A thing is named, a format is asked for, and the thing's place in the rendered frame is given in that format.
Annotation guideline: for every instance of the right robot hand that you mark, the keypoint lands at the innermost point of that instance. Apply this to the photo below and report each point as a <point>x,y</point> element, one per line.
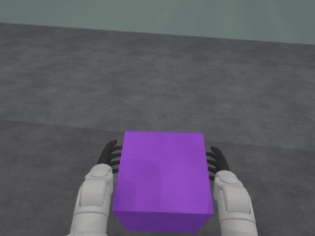
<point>220,163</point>

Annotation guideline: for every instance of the robot left forearm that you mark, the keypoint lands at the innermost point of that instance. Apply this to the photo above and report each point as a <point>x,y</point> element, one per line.
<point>93,202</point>

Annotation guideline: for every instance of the robot right forearm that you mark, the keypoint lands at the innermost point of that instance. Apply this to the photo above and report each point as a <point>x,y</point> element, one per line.
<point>236,214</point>

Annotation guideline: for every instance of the carton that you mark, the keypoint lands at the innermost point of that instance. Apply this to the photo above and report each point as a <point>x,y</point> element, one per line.
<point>163,183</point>

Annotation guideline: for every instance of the left robot hand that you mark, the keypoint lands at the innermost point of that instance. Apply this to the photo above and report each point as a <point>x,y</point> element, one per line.
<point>107,154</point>

